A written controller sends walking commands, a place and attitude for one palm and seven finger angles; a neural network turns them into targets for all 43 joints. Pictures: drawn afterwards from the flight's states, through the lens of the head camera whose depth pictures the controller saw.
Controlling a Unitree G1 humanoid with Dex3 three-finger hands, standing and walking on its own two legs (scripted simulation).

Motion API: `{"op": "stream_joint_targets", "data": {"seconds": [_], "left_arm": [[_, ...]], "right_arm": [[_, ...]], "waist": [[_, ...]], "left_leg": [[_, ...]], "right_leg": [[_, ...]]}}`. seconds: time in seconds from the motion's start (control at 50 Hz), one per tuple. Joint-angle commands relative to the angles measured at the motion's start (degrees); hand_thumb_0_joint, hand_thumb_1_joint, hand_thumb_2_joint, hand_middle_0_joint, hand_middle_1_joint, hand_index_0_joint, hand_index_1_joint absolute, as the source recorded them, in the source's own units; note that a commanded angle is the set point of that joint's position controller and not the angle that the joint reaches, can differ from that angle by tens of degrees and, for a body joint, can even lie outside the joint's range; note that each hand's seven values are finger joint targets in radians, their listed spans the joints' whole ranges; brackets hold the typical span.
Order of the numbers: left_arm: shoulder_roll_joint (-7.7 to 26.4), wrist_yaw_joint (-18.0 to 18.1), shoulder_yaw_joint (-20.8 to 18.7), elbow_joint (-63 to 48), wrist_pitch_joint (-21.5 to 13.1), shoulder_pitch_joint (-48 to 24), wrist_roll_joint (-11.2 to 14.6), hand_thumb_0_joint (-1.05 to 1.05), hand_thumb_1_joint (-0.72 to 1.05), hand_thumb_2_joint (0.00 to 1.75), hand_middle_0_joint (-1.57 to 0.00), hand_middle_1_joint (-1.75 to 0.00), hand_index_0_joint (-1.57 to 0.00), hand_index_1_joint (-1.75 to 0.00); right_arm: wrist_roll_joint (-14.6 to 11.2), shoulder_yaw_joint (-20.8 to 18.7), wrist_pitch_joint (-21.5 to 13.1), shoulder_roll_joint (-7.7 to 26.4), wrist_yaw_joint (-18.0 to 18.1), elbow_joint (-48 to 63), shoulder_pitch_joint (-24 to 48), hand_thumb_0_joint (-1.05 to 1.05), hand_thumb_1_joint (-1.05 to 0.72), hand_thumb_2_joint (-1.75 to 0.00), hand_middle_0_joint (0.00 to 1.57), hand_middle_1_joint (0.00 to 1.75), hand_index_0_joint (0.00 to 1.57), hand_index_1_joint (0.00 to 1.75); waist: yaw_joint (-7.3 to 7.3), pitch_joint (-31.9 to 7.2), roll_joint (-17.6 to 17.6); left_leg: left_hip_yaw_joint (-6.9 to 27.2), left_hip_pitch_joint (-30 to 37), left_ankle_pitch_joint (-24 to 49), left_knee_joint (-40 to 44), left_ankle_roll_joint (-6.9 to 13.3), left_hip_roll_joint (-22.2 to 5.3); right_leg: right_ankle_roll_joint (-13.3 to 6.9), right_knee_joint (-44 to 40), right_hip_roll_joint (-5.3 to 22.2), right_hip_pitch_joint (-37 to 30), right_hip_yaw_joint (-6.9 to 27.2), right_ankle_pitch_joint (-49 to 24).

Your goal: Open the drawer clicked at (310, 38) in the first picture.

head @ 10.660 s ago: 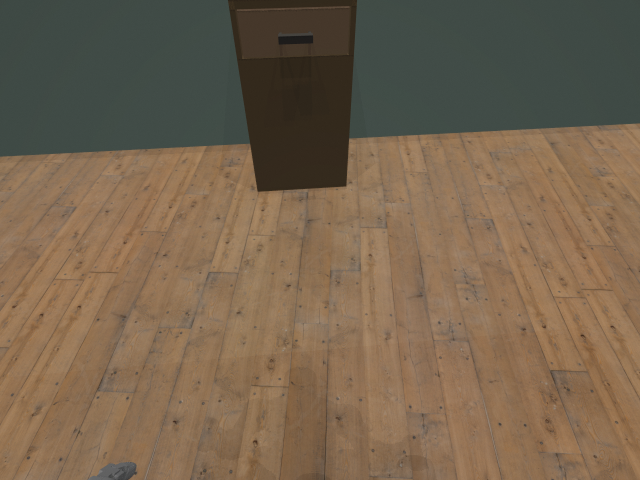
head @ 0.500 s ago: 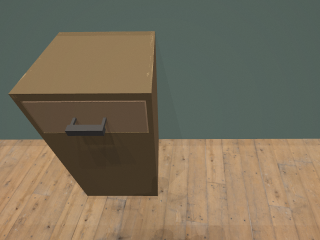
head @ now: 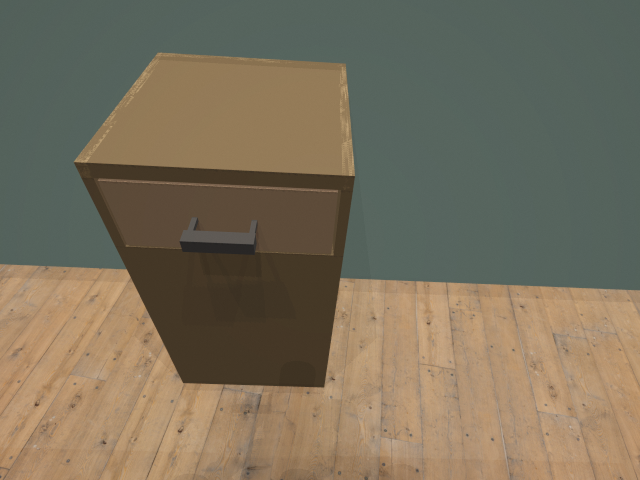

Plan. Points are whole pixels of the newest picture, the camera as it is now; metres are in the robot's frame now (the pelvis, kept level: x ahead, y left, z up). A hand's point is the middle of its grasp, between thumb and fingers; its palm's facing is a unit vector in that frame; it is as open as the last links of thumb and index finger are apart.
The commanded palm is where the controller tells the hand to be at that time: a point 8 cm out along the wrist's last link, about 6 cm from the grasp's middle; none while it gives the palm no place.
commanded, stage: come to a stop and stand still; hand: left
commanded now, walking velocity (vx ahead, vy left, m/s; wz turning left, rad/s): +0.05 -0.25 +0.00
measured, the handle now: (221, 233) +0.51 +0.21 -0.03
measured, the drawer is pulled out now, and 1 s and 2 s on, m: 0.00 0.00 0.00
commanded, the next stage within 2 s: look again from close up in 0.84 s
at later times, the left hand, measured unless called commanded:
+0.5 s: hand out of the picture +0.02 +0.11 -0.17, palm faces +0.04 -0.99 -0.16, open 7.3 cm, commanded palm none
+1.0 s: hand out of the picture +0.01 +0.10 -0.16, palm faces +0.02 -0.98 -0.19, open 7.4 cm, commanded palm none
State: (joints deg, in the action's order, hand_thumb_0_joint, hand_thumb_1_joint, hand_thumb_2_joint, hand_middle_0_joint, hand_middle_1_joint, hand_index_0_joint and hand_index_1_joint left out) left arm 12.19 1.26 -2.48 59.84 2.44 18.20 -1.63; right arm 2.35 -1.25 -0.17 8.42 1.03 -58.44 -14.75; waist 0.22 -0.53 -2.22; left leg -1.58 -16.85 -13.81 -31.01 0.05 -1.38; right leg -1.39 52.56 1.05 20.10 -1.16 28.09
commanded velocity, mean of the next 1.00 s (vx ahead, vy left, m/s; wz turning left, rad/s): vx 0.00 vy -0.02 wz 0.00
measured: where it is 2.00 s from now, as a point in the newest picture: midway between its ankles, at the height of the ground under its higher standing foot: outside the picture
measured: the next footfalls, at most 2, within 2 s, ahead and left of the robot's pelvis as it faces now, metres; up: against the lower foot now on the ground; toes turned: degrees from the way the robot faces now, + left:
right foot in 0.24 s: +0.02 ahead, -0.12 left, +0.00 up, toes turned -4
left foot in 0.52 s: +0.07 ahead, +0.08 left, +0.00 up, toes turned -6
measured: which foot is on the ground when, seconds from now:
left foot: down 0.00-0.26, up 0.28-0.50, down 0.52-1.00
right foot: up 0.00-0.22, down 0.24-1.00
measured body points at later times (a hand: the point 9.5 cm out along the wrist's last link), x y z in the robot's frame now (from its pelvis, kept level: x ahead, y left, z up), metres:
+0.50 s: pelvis +0.02 -0.05 +0.00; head +0.03 -0.05 +0.45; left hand +0.02 +0.16 -0.16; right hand -0.01 -0.27 -0.16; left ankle +0.03 +0.07 -0.73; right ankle -0.02 -0.12 -0.73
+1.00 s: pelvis +0.04 -0.06 +0.01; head +0.05 -0.07 +0.46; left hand +0.01 +0.15 -0.15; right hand +0.03 -0.27 -0.16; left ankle +0.03 +0.07 -0.73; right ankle -0.02 -0.12 -0.73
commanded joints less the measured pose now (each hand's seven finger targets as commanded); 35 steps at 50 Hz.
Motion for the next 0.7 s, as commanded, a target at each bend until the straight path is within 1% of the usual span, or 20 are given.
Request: {"op": "stream_joint_targets", "data": {"seconds": [0.0,0.04,0.12,0.16,0.18,0.2,0.22,0.24,0.26,0.28,0.3,0.34,0.4,0.44,0.46,0.5,0.52,0.56,0.62,0.68], "left_arm": [[0.82,-1.60,-0.45,-2.77,-1.22,3.35,-0.43,0.00,0.90,0.90,-0.20,-0.30,-0.20,-0.30],[0.71,-1.92,-0.53,-3.38,-0.92,2.77,-0.34,0.00,0.90,0.90,-0.20,-0.30,-0.20,-0.30],[0.05,-1.77,-0.31,-5.15,-1.18,-0.30,-0.01,0.00,0.90,0.90,-0.20,-0.30,-0.20,-0.30],[-0.70,-1.55,-0.27,-4.20,-1.76,2.24,0.30,0.00,0.90,0.90,-0.20,-0.30,-0.20,-0.30],[-0.61,-1.41,-0.26,-2.98,-2.20,4.94,0.37,0.00,0.90,0.90,-0.20,-0.30,-0.20,-0.30],[0.85,-1.05,-0.39,-2.03,-2.71,6.15,0.13,0.00,0.90,0.90,-0.20,-0.30,-0.20,-0.30],[3.93,-0.37,-0.65,-1.79,-3.14,6.53,-0.05,0.00,0.90,0.90,-0.20,-0.30,-0.20,-0.30],[6.20,-0.10,-0.81,-2.01,-3.19,5.72,0.34,0.00,0.90,0.90,-0.20,-0.30,-0.20,-0.30],[5.77,-0.17,-0.44,-2.30,-3.12,3.56,0.42,0.00,0.90,0.90,-0.20,-0.30,-0.20,-0.30],[4.37,0.00,-0.53,-2.16,-3.64,1.92,0.42,0.00,0.90,0.90,-0.20,-0.30,-0.20,-0.30],[2.32,0.13,-0.10,-1.51,-3.92,1.02,0.64,0.00,0.90,0.90,-0.20,-0.30,-0.20,-0.30],[0.86,0.33,0.47,-0.81,-4.14,0.77,0.79,0.00,0.90,0.90,-0.20,-0.30,-0.20,-0.30],[1.09,0.32,0.61,0.25,-4.36,2.46,0.77,0.00,0.90,0.90,-0.20,-0.30,-0.20,-0.30],[0.78,0.40,0.87,1.21,-4.38,3.03,1.05,0.00,0.90,0.90,-0.20,-0.30,-0.20,-0.30],[0.57,0.33,1.07,1.65,-4.39,2.98,1.33,0.00,0.90,0.90,-0.20,-0.30,-0.20,-0.30],[-1.91,0.41,1.57,2.50,-4.40,5.41,1.66,0.00,0.90,0.90,-0.20,-0.30,-0.20,-0.30],[-2.42,0.66,1.64,2.76,-4.18,6.09,1.37,0.00,0.90,0.90,-0.20,-0.30,-0.20,-0.30],[-1.38,0.66,1.70,3.91,-3.96,5.87,1.44,0.00,0.90,0.90,-0.20,-0.30,-0.20,-0.30],[-1.44,0.62,2.06,4.74,-4.10,6.37,1.29,0.00,0.90,0.90,-0.20,-0.30,-0.20,-0.30],[-1.99,0.72,2.32,5.05,-4.30,6.83,1.26,0.00,0.90,0.90,-0.20,-0.30,-0.20,-0.30]], "right_arm": [[-0.10,-1.64,-0.95,10.19,0.85,2.40,-1.54,0.00,-0.90,-0.90,0.20,0.30,0.20,0.30],[-0.16,-1.95,-1.16,10.26,1.19,1.88,-2.91,0.00,-0.90,-0.90,0.20,0.30,0.20,0.30],[-0.01,-2.43,-0.78,10.66,1.15,0.94,-5.59,0.00,-0.90,-0.90,0.20,0.30,0.20,0.30],[-0.08,-2.43,-0.45,10.61,1.05,0.58,-5.56,0.00,-0.90,-0.90,0.20,0.30,0.20,0.30],[-0.35,-2.28,-0.26,10.29,0.94,0.36,-5.21,0.00,-0.90,-0.90,0.20,0.30,0.20,0.30],[-0.79,-1.96,-0.24,8.19,0.65,-0.07,-6.12,0.00,-0.90,-0.90,0.20,0.30,0.20,0.30],[-1.36,-1.05,-0.28,4.43,0.45,0.15,-6.18,0.00,-0.90,-0.90,0.20,0.30,0.20,0.30],[-1.36,-0.25,0.01,2.92,0.35,1.29,-4.27,0.00,-0.90,-0.90,0.20,0.30,0.20,0.30],[-1.09,-0.46,0.11,3.27,0.03,1.22,-3.41,0.00,-0.90,-0.90,0.20,0.30,0.20,0.30],[-0.93,-0.79,0.55,3.59,0.09,0.13,-3.64,0.00,-0.90,-0.90,0.20,0.30,0.20,0.30],[-0.97,-0.58,0.57,3.80,0.27,-1.20,-4.41,0.00,-0.90,-0.90,0.20,0.30,0.20,0.30],[-1.33,-0.04,0.44,1.81,0.40,-2.95,-6.35,0.00,-0.90,-0.90,0.20,0.30,0.20,0.30],[-1.60,0.45,0.14,0.86,0.69,-3.67,-5.83,0.00,-0.90,-0.90,0.20,0.30,0.20,0.30],[-1.68,0.93,-0.29,0.31,1.02,-4.64,-6.56,0.00,-0.90,-0.90,0.20,0.30,0.20,0.30],[-1.73,1.05,-0.60,0.59,1.23,-5.34,-7.66,0.00,-0.90,-0.90,0.20,0.30,0.20,0.30],[-1.56,1.11,-1.78,3.04,1.84,-5.63,-7.25,0.00,-0.90,-0.90,0.20,0.30,0.20,0.30],[-1.60,0.91,-1.77,3.46,2.01,-5.67,-6.97,0.00,-0.90,-0.90,0.20,0.30,0.20,0.30],[-1.79,1.38,-1.67,2.52,2.16,-6.17,-5.04,0.00,-0.90,-0.90,0.20,0.30,0.20,0.30],[-1.98,1.55,-1.37,1.95,2.24,-6.31,-4.68,0.00,-0.90,-0.90,0.20,0.30,0.20,0.30],[-1.93,1.54,-1.32,2.64,2.20,-6.09,-4.46,0.00,-0.90,-0.90,0.20,0.30,0.20,0.30]], "waist": [[0.42,6.58,9.24],[-0.08,4.62,8.91],[-2.00,3.15,11.00],[-0.81,0.72,10.64],[0.65,-0.87,8.66],[0.98,-1.56,3.22],[0.89,-1.48,-7.71],[1.28,1.32,-12.83],[0.89,2.01,-8.67],[0.34,4.09,-12.09],[-0.41,5.88,-10.12],[-1.24,6.37,-6.21],[-0.64,5.45,-2.88],[-1.00,4.58,-0.59],[-1.53,3.90,0.11],[0.02,2.13,4.62],[0.37,2.51,4.35],[0.45,3.97,9.09],[0.22,5.77,4.69],[-0.01,4.24,2.49]], "left_leg": [[16.08,-5.23,-14.30,22.46,8.55,-14.43],[13.82,-2.25,-9.29,21.48,8.54,-14.08],[13.40,0.62,-5.37,19.27,9.24,-14.33],[12.96,0.02,-4.72,16.15,8.49,-13.49],[10.74,-1.69,-5.39,12.72,6.74,-11.68],[6.98,-5.51,-6.46,7.87,4.12,-7.93],[1.28,-11.38,-8.94,0.50,1.16,-2.27],[-1.50,-11.75,-12.75,-5.29,0.16,0.22],[0.34,-9.19,-13.77,-9.28,0.56,-0.41],[1.02,-10.17,-12.02,-12.69,0.64,-0.65],[1.04,-10.06,-9.90,-14.75,0.59,-0.97],[0.47,-7.81,-8.38,-14.35,0.38,-1.52],[-0.62,-3.94,-6.93,-6.81,0.00,-1.37],[-0.58,2.04,-1.47,1.75,-0.08,-1.10],[0.37,5.76,4.70,6.24,0.15,-1.57],[4.54,9.28,19.78,7.69,2.20,-6.25],[4.40,8.93,20.24,6.93,2.70,-7.11],[4.02,7.92,18.62,7.96,2.82,-6.36],[3.56,7.61,14.06,9.33,2.26,-5.61],[3.27,8.98,12.83,9.92,1.96,-5.20]], "right_leg": [[0.21,6.00,1.20,5.77,1.23,-6.16],[0.86,2.83,0.98,5.74,0.71,-6.93],[0.95,-9.32,0.41,2.39,-0.51,-3.03],[0.55,-18.34,-0.44,-3.86,-0.70,-4.63],[0.72,-26.03,-0.97,-9.78,-1.34,-9.86],[0.68,-32.08,0.95,-15.56,1.57,-12.47],[-1.68,-36.48,8.57,-18.90,12.13,-9.12],[-3.62,-41.88,15.04,-12.66,17.57,-7.26],[-5.67,-42.10,15.29,-8.88,15.94,-6.91],[-4.93,-42.27,12.74,-7.08,15.32,-10.03],[-4.93,-41.18,11.46,-7.46,13.54,-17.56],[-6.47,-39.04,10.51,-7.76,9.37,-26.73],[-7.76,-36.79,9.74,-10.09,7.48,-33.36],[-6.82,-34.73,8.65,-9.46,6.78,-34.43],[-5.37,-33.17,7.40,-8.49,5.85,-33.41],[-2.23,-31.35,3.74,-8.48,4.46,-31.35],[-1.76,-32.04,3.15,-8.87,4.39,-28.03],[-0.92,-32.68,3.79,-10.05,4.37,-27.60],[-0.50,-34.33,4.21,-10.18,4.74,-28.61],[-0.38,-34.87,4.67,-10.93,5.00,-29.97]]}}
